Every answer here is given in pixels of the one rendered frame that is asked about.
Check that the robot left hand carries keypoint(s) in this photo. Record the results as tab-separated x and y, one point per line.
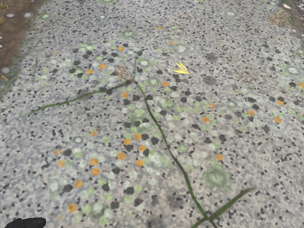
27	223

